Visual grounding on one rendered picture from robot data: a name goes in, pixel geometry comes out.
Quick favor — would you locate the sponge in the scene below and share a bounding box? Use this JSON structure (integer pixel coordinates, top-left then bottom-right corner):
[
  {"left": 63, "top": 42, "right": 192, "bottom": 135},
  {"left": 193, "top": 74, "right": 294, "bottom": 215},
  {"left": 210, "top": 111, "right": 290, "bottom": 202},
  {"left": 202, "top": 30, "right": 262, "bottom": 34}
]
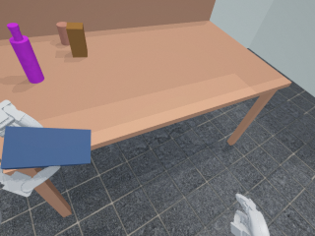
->
[{"left": 0, "top": 126, "right": 92, "bottom": 170}]

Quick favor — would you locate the robot right hand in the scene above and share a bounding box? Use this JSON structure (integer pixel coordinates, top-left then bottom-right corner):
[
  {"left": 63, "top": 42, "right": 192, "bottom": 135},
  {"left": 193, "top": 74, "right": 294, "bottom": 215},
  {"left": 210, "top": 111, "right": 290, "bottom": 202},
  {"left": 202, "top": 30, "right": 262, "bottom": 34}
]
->
[{"left": 230, "top": 193, "right": 270, "bottom": 236}]

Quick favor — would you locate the robot left hand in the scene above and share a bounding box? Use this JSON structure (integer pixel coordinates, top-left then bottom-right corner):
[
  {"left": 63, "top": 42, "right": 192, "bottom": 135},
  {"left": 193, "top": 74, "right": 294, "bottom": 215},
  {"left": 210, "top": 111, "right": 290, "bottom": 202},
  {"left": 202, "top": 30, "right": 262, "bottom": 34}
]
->
[{"left": 0, "top": 99, "right": 61, "bottom": 197}]

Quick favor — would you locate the table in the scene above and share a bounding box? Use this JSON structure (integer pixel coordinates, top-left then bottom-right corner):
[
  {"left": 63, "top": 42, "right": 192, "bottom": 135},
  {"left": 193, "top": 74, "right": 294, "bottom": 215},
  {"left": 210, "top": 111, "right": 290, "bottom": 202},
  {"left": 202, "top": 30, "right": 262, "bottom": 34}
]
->
[{"left": 0, "top": 0, "right": 291, "bottom": 217}]

